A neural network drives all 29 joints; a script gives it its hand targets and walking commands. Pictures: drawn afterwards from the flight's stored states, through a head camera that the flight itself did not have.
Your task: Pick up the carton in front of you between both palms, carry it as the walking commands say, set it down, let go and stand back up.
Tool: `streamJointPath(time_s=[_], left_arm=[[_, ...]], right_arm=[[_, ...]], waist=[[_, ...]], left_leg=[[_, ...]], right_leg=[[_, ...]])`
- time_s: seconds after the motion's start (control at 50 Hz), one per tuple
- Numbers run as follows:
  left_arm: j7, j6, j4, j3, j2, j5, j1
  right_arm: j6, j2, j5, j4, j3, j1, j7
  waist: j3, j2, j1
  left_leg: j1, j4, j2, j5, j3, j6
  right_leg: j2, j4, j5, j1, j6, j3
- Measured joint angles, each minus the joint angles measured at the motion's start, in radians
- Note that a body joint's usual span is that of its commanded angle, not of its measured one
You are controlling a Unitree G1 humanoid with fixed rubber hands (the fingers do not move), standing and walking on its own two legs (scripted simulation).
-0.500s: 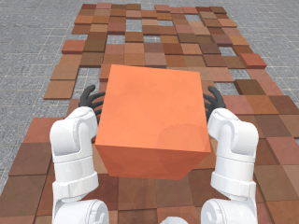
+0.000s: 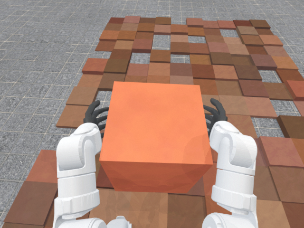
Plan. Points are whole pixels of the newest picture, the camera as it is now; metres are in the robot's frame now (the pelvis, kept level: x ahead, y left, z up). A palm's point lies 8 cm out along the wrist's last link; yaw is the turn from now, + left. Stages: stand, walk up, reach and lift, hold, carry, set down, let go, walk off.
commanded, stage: carry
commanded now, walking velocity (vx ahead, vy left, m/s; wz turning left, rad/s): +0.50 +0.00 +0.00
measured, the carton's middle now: (153, 142) +0.34 +0.01 +0.04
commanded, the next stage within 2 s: none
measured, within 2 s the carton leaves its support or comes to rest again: neither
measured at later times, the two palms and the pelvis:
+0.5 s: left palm (126, 38) +0.71 +0.13 +0.13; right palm (212, 41) +0.70 -0.17 +0.14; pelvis +0.36 +0.00 -0.02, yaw -1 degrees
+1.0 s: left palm (132, 18) +1.02 +0.15 +0.07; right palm (193, 18) +1.03 -0.15 +0.08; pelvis +0.70 +0.00 -0.03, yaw +0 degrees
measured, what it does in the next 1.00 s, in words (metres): goes down: left foot, then right foot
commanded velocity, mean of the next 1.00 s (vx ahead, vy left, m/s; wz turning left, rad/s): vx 0.50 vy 0.00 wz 0.00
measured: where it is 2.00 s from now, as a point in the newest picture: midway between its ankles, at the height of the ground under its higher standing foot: (159, 97)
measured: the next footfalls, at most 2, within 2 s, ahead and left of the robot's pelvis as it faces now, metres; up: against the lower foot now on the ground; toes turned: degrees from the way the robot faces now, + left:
left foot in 0.14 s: +0.28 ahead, +0.10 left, -0.01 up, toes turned +7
right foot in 0.54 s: +0.56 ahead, -0.10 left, -0.02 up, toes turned -7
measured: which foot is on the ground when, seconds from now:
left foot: up 0.00-0.12, down 0.14-0.54, up 0.56-0.94, down 0.96-1.00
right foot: down 0.00-0.16, up 0.18-0.52, down 0.54-1.00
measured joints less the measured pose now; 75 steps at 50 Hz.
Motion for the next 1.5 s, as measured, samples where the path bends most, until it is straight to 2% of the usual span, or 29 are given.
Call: streamJointPath(time_s=[0.08,0.12,0.16,0.2,0.24,0.28,0.38,0.46,0.52,0.54,0.58,0.62,0.68,0.74,0.82,0.96,1.0,1.04,1.06,1.08,1.12,1.16,1.22,1.28,1.34,1.38,1.4,1.46,1.5], left_arm=[[-0.002,-0.033,0.003,-0.017,0.0,0.0,0.007],[-0.003,-0.039,-0.001,-0.024,0.005,0.0,0.012],[-0.009,-0.041,-0.008,-0.029,0.022,-0.006,0.015],[-0.01,-0.041,-0.017,-0.03,0.042,-0.022,0.019],[-0.009,-0.036,-0.04,-0.031,0.048,-0.033,0.027],[-0.007,-0.032,-0.072,-0.028,0.039,-0.037,0.024],[0.015,-0.023,-0.143,-0.032,0.03,-0.025,-0.002],[0.018,0.009,-0.143,-0.024,0.039,-0.013,-0.015],[0.012,0.039,-0.112,-0.013,0.041,-0.006,-0.03],[0.01,0.047,-0.092,-0.011,0.041,-0.003,-0.044],[0.01,0.043,-0.035,-0.014,0.033,0.009,-0.071],[0.008,0.049,0.009,-0.019,0.026,0.01,-0.079],[0.009,0.049,0.02,-0.007,0.015,0.009,-0.043],[0.009,0.023,0.008,0.006,0.008,-0.003,-0.013],[0.007,-0.023,0.0,-0.003,0.006,-0.018,0.007],[0.003,-0.058,0.011,-0.044,0.006,-0.011,0.03],[0.001,-0.056,0.02,-0.052,0.011,-0.003,0.035],[-0.005,-0.052,0.025,-0.049,0.022,-0.001,0.042],[-0.006,-0.05,0.021,-0.044,0.027,-0.001,0.046],[-0.008,-0.054,0.025,-0.044,0.039,-0.005,0.043],[-0.013,-0.057,0.048,-0.039,0.053,-0.01,0.039],[-0.014,-0.056,0.052,-0.031,0.038,-0.004,0.057],[-0.016,-0.071,0.02,-0.018,-0.01,0.023,0.087],[-0.012,-0.098,-0.03,-0.026,-0.033,0.039,0.115],[-0.004,-0.115,-0.066,-0.042,-0.025,0.041,0.135],[-0.004,-0.127,-0.053,-0.055,-0.018,0.039,0.132],[-0.005,-0.132,-0.031,-0.063,-0.017,0.042,0.12],[-0.007,-0.121,0.009,-0.083,-0.011,0.031,0.092],[-0.001,-0.116,0.002,-0.088,0.0,0.013,0.104]], right_arm=[[-0.033,-0.006,-0.001,-0.017,0.011,0.027,0.012],[-0.047,-0.009,0.001,-0.016,0.021,0.035,0.014],[-0.061,-0.006,0.0,-0.008,0.034,0.035,0.012],[-0.072,-0.003,0.005,-0.004,0.05,0.034,0.001],[-0.069,-0.005,0.024,-0.019,0.062,0.038,-0.015],[-0.062,-0.015,0.051,-0.056,0.068,0.044,-0.027],[-0.052,-0.046,0.099,-0.109,0.075,0.011,-0.046],[-0.022,-0.054,0.098,-0.076,0.077,-0.031,-0.048],[0.008,-0.057,0.086,-0.037,0.072,-0.054,-0.048],[0.018,-0.061,0.083,-0.025,0.067,-0.062,-0.048],[0.032,-0.087,0.087,0.009,0.057,-0.078,-0.044],[0.044,-0.095,0.089,0.038,0.041,-0.075,-0.041],[0.045,-0.055,0.06,0.055,0.013,-0.058,-0.036],[0.016,-0.014,0.026,0.039,-0.003,-0.034,-0.021],[-0.03,0.005,0.005,-0.001,0.003,0.01,0.001],[-0.067,-0.006,-0.002,-0.035,0.023,0.08,0.017],[-0.075,-0.008,0.0,-0.018,0.028,0.089,0.021],[-0.08,-0.008,-0.002,0.018,0.036,0.073,0.021],[-0.077,-0.01,-0.005,0.036,0.041,0.053,0.02],[-0.087,-0.006,-0.009,0.051,0.045,0.047,0.019],[-0.107,-0.002,-0.008,0.074,0.056,0.058,0.011],[-0.111,-0.006,0.007,0.082,0.063,0.083,0.003],[-0.122,-0.014,0.041,0.059,0.059,0.118,-0.001],[-0.148,-0.025,0.076,0.036,0.066,0.129,-0.002],[-0.159,-0.032,0.09,0.024,0.08,0.118,-0.003],[-0.158,-0.043,0.088,0.024,0.084,0.112,-0.003],[-0.155,-0.053,0.087,0.028,0.082,0.112,-0.001],[-0.144,-0.066,0.079,0.02,0.07,0.125,0.008],[-0.135,-0.036,0.059,0.003,0.053,0.132,0.011]], waist=[[-0.002,0.004,-0.003],[-0.006,0.0,-0.012],[-0.005,-0.014,-0.037],[0.009,-0.036,-0.062],[0.023,-0.031,-0.084],[0.033,-0.023,-0.1],[0.022,-0.014,-0.121],[-0.02,-0.011,-0.126],[-0.052,-0.007,-0.115],[-0.063,-0.01,-0.108],[-0.069,0.019,-0.071],[-0.054,0.016,-0.041],[-0.028,0.008,-0.012],[-0.003,0.001,0.002],[0.007,-0.004,0.012],[-0.025,-0.008,0.0],[-0.037,-0.031,-0.015],[-0.046,-0.037,-0.036],[-0.055,-0.006,-0.038],[-0.063,0.0,-0.059],[-0.055,-0.022,-0.091],[-0.041,-0.024,-0.118],[-0.017,-0.017,-0.143],[-0.003,-0.022,-0.147],[-0.005,-0.016,-0.133],[0.001,0.02,-0.094],[0.011,0.044,-0.07],[0.035,0.02,0.008],[0.043,0.005,0.039]], left_leg=[[0.044,-0.286,-0.018,0.186,0.053,0.017],[0.108,-0.392,-0.041,0.261,0.09,0.038],[0.167,-0.415,-0.054,0.374,0.124,0.09],[0.168,-0.319,-0.06,0.326,0.136,0.129],[0.198,-0.294,-0.062,0.227,0.13,0.138],[0.24,-0.317,-0.06,0.22,0.128,0.137],[0.35,-0.363,-0.062,0.122,0.119,0.126],[0.453,-0.376,-0.062,0.035,0.11,0.102],[0.533,-0.334,-0.052,-0.067,0.096,0.071],[0.545,-0.281,-0.049,-0.112,0.088,0.064],[0.472,-0.044,-0.023,-0.185,0.039,0.044],[0.346,0.229,-0.047,-0.217,-0.018,0.04],[0.18,0.378,-0.052,-0.169,-0.028,0.039],[0.056,0.331,-0.033,-0.122,-0.024,0.028],[-0.031,0.128,-0.004,-0.03,-0.016,0.015],[0.049,-0.285,-0.017,0.192,0.038,0.04],[0.136,-0.362,-0.044,0.152,0.09,0.082],[0.251,-0.433,-0.059,-0.042,0.105,0.101],[0.301,-0.44,-0.035,0.112,0.078,0.108],[0.311,-0.42,-0.032,0.149,0.068,0.088],[0.316,-0.357,-0.053,0.004,0.065,0.065],[0.34,-0.341,-0.06,-0.063,0.061,0.063],[0.404,-0.353,-0.058,-0.104,0.045,0.057],[0.491,-0.384,-0.06,-0.154,0.034,0.046],[0.596,-0.439,-0.053,-0.196,0.025,0.027],[0.63,-0.375,-0.014,-0.234,0.019,0.022],[0.584,-0.238,0.018,-0.172,0.005,0.02],[0.337,0.336,-0.049,-0.153,-0.076,0.018],[0.21,0.491,-0.078,-0.16,-0.069,0.037]], right_leg=[[-0.001,-0.042,-0.065,0.116,0.037,0.005],[-0.007,0.009,-0.124,0.154,0.073,0.01],[-0.025,0.2,-0.189,0.133,0.097,0.011],[-0.022,0.513,-0.184,0.018,0.08,0.064],[-0.006,0.748,-0.156,-0.115,0.052,0.086],[-0.014,0.815,-0.114,-0.229,0.039,0.082],[-0.053,0.584,-0.043,-0.403,0.041,0.074],[-0.061,0.31,0.135,-0.42,0.049,0.06],[-0.046,0.125,0.264,-0.353,0.037,0.009],[-0.041,0.092,0.273,-0.317,0.024,-0.004],[-0.014,0.179,0.154,-0.319,-0.018,-0.024],[-0.007,0.214,0.092,-0.303,-0.056,-0.031],[-0.002,0.164,0.072,-0.238,-0.054,-0.029],[-0.002,0.103,0.053,-0.166,-0.047,-0.026],[-0.003,0.039,0.014,-0.07,-0.036,-0.019],[-0.008,-0.008,-0.12,0.132,0.036,-0.003],[-0.029,0.026,-0.175,0.174,0.052,0.002],[-0.054,0.222,-0.185,0.128,0.066,0.01],[-0.042,0.374,-0.162,0.074,0.073,0.017],[-0.042,0.522,-0.177,0.015,0.079,0.027],[-0.031,0.771,-0.2,-0.129,0.076,0.079],[-0.023,0.91,-0.193,-0.274,0.067,0.09],[-0.037,0.957,-0.162,-0.463,0.058,0.069],[-0.068,0.81,-0.081,-0.582,0.052,0.047],[-0.067,0.464,0.065,-0.563,0.047,0.005],[-0.024,0.357,0.185,-0.498,0.037,-0.033],[-0.005,0.358,0.172,-0.469,0.037,-0.053],[-0.001,0.335,0.087,-0.394,0.02,-0.05],[-0.003,0.274,0.076,-0.326,0.017,-0.039]])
